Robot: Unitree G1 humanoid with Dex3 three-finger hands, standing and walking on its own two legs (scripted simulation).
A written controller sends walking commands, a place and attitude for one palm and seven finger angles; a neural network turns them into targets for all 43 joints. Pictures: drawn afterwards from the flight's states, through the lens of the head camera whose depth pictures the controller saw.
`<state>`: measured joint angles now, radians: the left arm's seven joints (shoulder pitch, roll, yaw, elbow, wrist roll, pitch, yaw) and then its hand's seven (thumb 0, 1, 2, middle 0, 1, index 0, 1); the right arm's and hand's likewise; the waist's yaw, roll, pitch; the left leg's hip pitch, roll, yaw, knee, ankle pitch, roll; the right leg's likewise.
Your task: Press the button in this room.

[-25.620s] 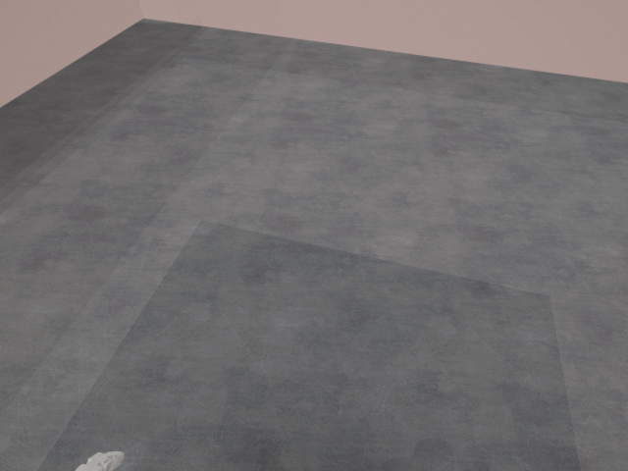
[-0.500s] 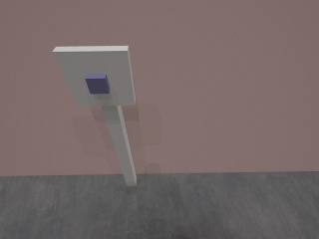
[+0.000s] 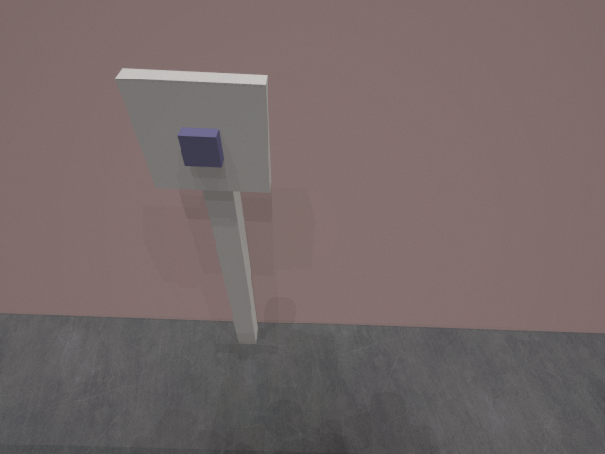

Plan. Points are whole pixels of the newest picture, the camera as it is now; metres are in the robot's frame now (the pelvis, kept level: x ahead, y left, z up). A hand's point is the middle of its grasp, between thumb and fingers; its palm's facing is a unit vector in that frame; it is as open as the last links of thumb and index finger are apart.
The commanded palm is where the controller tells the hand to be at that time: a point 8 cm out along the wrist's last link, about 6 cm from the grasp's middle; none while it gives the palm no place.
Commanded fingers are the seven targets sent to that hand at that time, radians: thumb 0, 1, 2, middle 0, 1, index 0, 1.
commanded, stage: look again from close up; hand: left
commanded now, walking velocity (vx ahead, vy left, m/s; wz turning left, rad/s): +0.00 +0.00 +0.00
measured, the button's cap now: (202, 146) +0.54 +0.20 +0.11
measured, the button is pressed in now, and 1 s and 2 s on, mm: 0 0 0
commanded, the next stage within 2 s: shuffle to correct the standing spot in 0.32 s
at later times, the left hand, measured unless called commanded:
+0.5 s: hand out of the picture -0.04 +0.22 -0.18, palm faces +0.03 -0.98 -0.22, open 7.4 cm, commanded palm none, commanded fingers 0.00 0.90 0.90 -0.20 -0.30 -0.20 -0.30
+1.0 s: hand out of the picture -0.02 +0.15 -0.19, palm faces +0.02 -0.99 -0.12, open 7.4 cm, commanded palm none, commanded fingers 0.00 0.90 0.90 -0.20 -0.30 -0.20 -0.30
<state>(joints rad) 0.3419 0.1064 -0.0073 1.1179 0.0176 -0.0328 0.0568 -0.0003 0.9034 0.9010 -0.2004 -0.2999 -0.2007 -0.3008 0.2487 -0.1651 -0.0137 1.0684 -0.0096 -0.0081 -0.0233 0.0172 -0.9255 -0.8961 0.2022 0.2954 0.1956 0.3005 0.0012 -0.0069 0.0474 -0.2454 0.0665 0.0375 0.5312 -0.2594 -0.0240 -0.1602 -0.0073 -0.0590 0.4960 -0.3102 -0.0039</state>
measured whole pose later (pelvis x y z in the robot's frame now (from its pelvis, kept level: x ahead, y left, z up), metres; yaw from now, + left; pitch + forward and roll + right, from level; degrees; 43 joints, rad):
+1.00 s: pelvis +0.03 -0.01 -0.01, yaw -2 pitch +0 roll +0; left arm 0.41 0.13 0.03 1.10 0.03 0.00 0.01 0.00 0.90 0.90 -0.20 -0.30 -0.20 -0.30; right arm 0.33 -0.11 -0.01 1.08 -0.03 -0.04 -0.02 0.01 -0.91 -0.90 0.20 0.30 0.20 0.30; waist 0.00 -0.04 0.01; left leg -0.25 0.08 0.07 0.61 -0.36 -0.03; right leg -0.27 -0.01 -0.09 0.70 -0.47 -0.03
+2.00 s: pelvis +0.00 +0.01 +0.00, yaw -1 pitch -1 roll +0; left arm 0.34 0.16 -0.01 1.05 0.02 0.01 0.03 0.00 0.90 0.90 -0.20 -0.30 -0.20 -0.30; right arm 0.35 -0.16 0.01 1.08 -0.02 0.02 0.00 0.01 -0.91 -0.90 0.20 0.30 0.20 0.30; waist -0.01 0.01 0.01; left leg -0.31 -0.01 0.10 0.45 -0.14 0.06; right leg -0.23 0.00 -0.08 0.50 -0.26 -0.03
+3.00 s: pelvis +0.05 -0.03 -0.06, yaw -1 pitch +11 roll +1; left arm 0.52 0.10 0.02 0.00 -0.18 -0.49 -0.17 0.01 0.91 0.90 -0.49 -0.62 -0.49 -0.62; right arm 0.10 -0.26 -0.08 0.54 0.00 -0.16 0.01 0.02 -0.91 -0.90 0.20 0.30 0.20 0.30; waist 0.01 -0.04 -0.15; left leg -0.74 0.03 0.08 0.98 -0.41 0.02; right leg -0.65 0.01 -0.09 1.02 -0.55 -0.08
